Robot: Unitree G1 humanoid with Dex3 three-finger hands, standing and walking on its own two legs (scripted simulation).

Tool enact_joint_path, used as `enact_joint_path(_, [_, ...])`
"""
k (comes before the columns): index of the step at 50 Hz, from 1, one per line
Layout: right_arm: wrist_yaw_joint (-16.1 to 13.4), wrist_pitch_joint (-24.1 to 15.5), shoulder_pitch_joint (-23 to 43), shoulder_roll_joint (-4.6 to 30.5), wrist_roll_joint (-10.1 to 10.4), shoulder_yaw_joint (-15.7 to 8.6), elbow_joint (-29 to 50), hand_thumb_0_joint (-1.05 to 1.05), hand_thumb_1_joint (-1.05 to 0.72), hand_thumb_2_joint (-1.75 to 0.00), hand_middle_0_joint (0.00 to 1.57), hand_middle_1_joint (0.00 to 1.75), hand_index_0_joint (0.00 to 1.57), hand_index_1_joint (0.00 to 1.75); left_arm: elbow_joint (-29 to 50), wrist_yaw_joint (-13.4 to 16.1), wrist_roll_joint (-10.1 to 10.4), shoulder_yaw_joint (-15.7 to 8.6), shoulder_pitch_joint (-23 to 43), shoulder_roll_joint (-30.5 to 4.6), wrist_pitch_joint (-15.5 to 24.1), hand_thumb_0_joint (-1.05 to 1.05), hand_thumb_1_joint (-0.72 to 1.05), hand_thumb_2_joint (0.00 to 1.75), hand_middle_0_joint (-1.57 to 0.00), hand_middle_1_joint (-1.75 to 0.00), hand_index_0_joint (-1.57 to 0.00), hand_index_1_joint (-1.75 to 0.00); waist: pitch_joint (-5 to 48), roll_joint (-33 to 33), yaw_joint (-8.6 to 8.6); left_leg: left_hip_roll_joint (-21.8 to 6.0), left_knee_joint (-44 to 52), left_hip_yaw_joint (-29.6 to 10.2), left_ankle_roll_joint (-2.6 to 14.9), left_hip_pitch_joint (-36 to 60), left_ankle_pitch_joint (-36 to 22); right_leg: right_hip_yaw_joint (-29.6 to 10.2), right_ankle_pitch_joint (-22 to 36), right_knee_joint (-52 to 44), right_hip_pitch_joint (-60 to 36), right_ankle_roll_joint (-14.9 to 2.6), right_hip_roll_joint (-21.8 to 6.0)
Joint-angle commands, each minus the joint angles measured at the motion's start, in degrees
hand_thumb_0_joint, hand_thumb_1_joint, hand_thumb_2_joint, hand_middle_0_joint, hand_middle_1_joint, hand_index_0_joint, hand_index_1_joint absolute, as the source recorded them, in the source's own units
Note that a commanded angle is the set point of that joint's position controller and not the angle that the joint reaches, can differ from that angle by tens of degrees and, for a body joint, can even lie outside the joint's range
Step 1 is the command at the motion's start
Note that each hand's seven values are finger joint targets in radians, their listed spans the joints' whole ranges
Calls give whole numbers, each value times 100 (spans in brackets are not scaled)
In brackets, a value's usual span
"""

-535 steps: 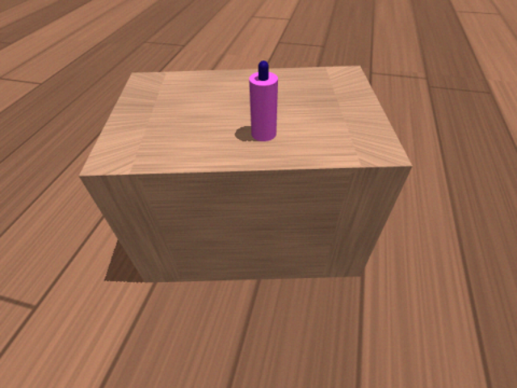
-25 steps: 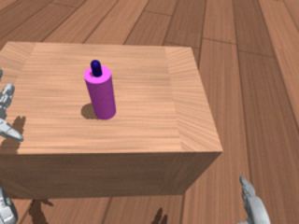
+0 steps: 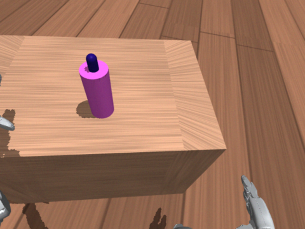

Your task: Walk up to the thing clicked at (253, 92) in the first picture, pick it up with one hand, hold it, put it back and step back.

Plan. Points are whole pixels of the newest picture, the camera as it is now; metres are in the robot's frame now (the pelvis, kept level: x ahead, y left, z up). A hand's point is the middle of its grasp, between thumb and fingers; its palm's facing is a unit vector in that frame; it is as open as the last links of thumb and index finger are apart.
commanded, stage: go down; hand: left
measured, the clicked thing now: (97, 86) +0.53 +0.14 +0.04
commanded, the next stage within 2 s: approach in 0.44 s
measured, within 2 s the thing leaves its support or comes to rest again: neither
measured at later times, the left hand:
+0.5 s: hand (5, 92) +0.44 +0.32 +0.12, palm faces +0.05 -1.00 +0.03, open 17.7 cm
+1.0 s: hand (67, 112) +0.46 +0.22 +0.01, palm faces -0.04 -0.99 +0.10, open 17.5 cm
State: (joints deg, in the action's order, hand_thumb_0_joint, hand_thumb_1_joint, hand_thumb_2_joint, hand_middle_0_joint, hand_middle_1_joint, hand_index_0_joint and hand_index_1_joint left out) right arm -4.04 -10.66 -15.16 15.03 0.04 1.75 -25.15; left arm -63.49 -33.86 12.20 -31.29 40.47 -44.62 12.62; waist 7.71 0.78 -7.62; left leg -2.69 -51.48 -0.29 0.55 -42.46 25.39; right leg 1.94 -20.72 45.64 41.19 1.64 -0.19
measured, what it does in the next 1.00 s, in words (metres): stands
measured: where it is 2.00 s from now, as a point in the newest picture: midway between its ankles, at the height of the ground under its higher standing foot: outside the picture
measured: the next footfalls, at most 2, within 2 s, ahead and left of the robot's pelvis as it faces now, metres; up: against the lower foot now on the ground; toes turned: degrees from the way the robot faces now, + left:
none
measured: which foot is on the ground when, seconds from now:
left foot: down 0.00-1.00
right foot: down 0.00-1.00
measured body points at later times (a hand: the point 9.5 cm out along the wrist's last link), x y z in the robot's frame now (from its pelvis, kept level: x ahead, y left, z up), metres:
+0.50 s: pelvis +0.00 +0.00 -0.01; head +0.08 +0.03 +0.43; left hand +0.43 +0.38 +0.12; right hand +0.15 -0.26 -0.05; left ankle -0.01 +0.11 -0.70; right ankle +0.01 -0.15 -0.70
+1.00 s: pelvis -0.02 +0.00 -0.03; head +0.10 +0.05 +0.39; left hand +0.46 +0.27 +0.01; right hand +0.15 -0.26 -0.03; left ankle -0.01 +0.11 -0.70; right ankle +0.01 -0.15 -0.70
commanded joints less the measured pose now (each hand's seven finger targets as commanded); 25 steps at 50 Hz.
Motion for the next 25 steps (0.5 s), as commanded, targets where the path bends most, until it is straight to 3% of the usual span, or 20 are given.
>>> enact_joint_path(1, [-64,-331,-21,965,33,-396,780,0,54,-5,5,5,5,5,1370,17,111,-267,2288,-2035,335,0,-53,2,-4,0,-4,-1,2462,-1471,79,25,423,-251,-93,2191,-3227,51,1690,-224,-467,-305,120])
enact_joint_path(2, [-71,-332,145,1093,26,-473,1022,0,54,-5,5,5,5,5,1274,26,87,-366,2309,-2186,325,0,-53,1,-4,0,-4,0,2553,-1359,50,2,406,-284,-99,2183,-3325,73,1723,-217,-477,-300,129])
enact_joint_path(4, [-55,-319,-57,1000,37,-432,838,0,54,-5,5,5,5,5,1062,39,59,-262,2195,-2007,252,0,-55,1,-4,0,-4,-1,2289,-1291,4,-3,403,-286,-86,2049,-3222,78,1659,-210,-354,-302,140])
enact_joint_path(6, [-44,-309,28,1049,23,-481,948,0,54,-5,5,5,5,5,1192,45,50,-346,2393,-2174,286,0,-52,2,-4,0,-3,-1,2375,-1309,16,32,356,-261,-82,1966,-3117,56,1691,-185,-420,-301,120])
enact_joint_path(9, [-40,-281,-29,1065,31,-527,1014,0,54,-5,5,5,5,5,1088,79,-19,-383,2351,-2285,239,0,-52,2,-4,0,-3,0,2251,-1204,20,66,373,-223,-59,1791,-2723,45,1554,-162,-399,-301,124])
enact_joint_path(11, [-10,-280,-132,891,19,-354,1037,0,54,-5,5,5,5,5,1013,41,10,-302,2409,-2103,244,0,-54,1,-4,0,-4,0,2303,-1254,-51,62,305,-211,-46,1797,-2806,50,1624,-134,-382,-288,121])
enact_joint_path(12, [-21,-296,24,946,34,-379,1257,0,54,-5,5,5,5,5,1134,22,3,-356,2446,-2218,254,0,-53,1,-4,0,-4,0,2359,-1236,-15,76,306,-201,-40,1780,-2708,42,1592,-145,-407,-280,117])
enact_joint_path(13, [-15,-298,-65,952,29,-416,1188,0,54,-5,5,5,5,5,927,18,-10,-272,2389,-2050,222,0,-55,1,-4,-1,-4,-1,2356,-1144,-85,48,297,-237,-50,1846,-2795,70,1605,-113,-319,-286,135])
enact_joint_path(15, [-10,-291,-64,938,14,-359,1112,0,54,-5,5,5,5,5,1010,-26,2,-262,2475,-2100,228,0,-56,1,-4,0,-4,0,2357,-1391,-42,26,280,-258,-78,1952,-2959,84,1545,-88,-161,-296,137])
enact_joint_path(16, [-17,-307,62,946,17,-322,1411,0,54,-5,5,5,5,5,1079,-23,-16,-364,2517,-2297,238,0,-55,1,-4,0,-4,-1,2496,-1320,-26,29,250,-263,-72,1937,-2940,79,1550,-87,-246,-286,137])
enact_joint_path(19, [-23,-278,-181,995,11,-399,1318,0,54,-5,5,5,5,5,1088,10,-27,-308,2502,-2208,199,0,-57,1,-4,-1,-4,-1,2491,-1369,-41,77,254,-213,-65,1797,-2680,50,1522,-67,-339,-303,120])
enact_joint_path(20, [-29,-273,-150,1024,15,-430,1326,0,54,-5,5,5,5,5,1070,18,-24,-382,2485,-2325,190,0,-57,0,-4,-1,-5,0,2521,-1343,-2,82,241,-218,-61,1750,-2708,44,1554,-61,-378,-296,116])
enact_joint_path(22, [-33,-259,-244,1076,14,-477,1286,0,54,-5,5,5,5,5,862,19,-47,-331,2361,-2265,147,0,-59,0,-5,-1,-5,0,2406,-1218,-79,80,197,-220,-41,1703,-2720,53,1615,-54,-315,-284,120])
enact_joint_path(23, [-29,-273,-102,1061,20,-468,1347,0,54,-5,5,5,5,5,1028,28,-57,-345,2417,-2302,185,0,-59,0,-4,-1,-5,-1,2307,-1289,-17,60,229,-250,-74,1681,-2712,76,1506,-12,-227,-298,132])
enact_joint_path(25, [-33,-247,-71,1066,25,-470,1421,0,54,-5,5,5,5,5,1094,53,-48,-528,2436,-2549,227,0,-57,0,-4,-1,-5,-1,2413,-1272,25,98,183,-221,-43,1564,-2592,48,1489,-12,-329,-294,117])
